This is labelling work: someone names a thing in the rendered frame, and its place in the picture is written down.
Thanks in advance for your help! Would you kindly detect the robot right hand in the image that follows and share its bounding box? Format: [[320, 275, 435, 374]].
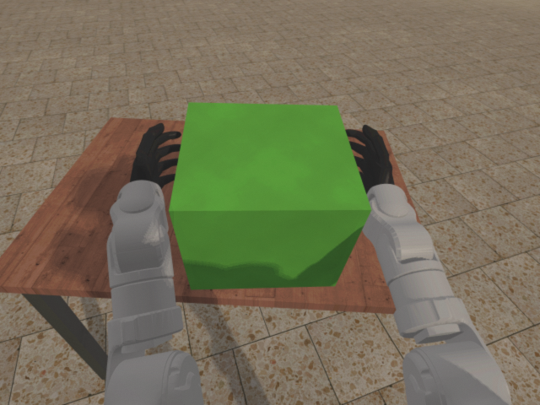
[[345, 125, 395, 194]]

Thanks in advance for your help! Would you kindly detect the left robot forearm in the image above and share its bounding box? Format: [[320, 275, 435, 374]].
[[104, 180, 183, 405]]

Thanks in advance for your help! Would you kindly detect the carton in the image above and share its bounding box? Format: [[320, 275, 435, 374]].
[[169, 102, 371, 289]]

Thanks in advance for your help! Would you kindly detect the right robot forearm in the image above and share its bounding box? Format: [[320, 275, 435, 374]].
[[362, 184, 511, 404]]

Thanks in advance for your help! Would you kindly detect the robot right upper arm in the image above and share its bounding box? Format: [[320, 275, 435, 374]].
[[402, 341, 511, 405]]

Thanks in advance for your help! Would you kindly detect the table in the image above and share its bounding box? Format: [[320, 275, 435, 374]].
[[0, 117, 421, 380]]

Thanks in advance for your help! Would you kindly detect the robot left upper arm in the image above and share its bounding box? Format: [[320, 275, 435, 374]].
[[105, 350, 204, 405]]

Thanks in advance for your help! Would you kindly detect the robot left hand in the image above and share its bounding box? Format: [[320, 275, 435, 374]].
[[130, 123, 181, 189]]

